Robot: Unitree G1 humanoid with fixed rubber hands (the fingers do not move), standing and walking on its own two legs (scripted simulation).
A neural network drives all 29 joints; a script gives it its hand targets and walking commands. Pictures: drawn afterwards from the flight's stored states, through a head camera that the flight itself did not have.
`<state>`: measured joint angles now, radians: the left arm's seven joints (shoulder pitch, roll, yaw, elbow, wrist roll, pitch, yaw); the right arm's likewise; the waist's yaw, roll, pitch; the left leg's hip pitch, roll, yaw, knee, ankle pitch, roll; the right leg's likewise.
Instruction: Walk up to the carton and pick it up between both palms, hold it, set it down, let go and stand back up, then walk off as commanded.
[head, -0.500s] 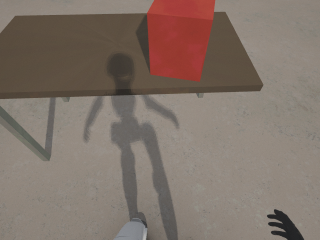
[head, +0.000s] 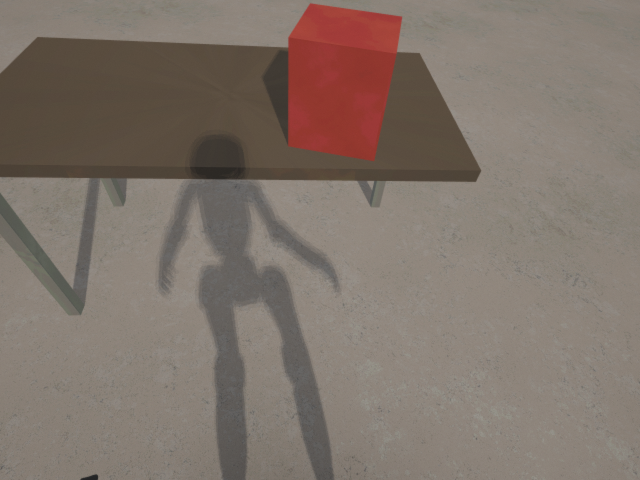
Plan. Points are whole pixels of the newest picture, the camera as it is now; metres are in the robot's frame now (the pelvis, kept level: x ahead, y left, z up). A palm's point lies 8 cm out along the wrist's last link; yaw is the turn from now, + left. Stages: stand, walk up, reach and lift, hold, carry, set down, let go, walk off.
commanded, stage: walk off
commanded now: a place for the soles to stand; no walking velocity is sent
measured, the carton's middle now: (342, 84) +0.93 -0.05 +0.04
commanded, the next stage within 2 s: stand in 1.62 s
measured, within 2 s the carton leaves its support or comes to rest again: neither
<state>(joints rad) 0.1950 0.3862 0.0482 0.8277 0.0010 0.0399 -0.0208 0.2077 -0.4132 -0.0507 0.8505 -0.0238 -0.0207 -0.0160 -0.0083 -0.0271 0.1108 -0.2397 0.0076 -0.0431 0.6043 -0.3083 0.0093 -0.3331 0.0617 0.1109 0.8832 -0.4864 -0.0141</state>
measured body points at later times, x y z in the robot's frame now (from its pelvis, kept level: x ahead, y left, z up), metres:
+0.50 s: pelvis -0.02 -0.01 +0.00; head +0.00 -0.01 +0.45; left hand +0.08 +0.32 -0.10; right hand +0.08 -0.33 -0.12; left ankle -0.02 +0.12 -0.73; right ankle -0.03 -0.15 -0.73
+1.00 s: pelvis -0.01 +0.01 +0.00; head +0.02 +0.01 +0.45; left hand +0.11 +0.33 -0.10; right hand +0.12 -0.32 -0.11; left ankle -0.02 +0.12 -0.73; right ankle -0.03 -0.15 -0.73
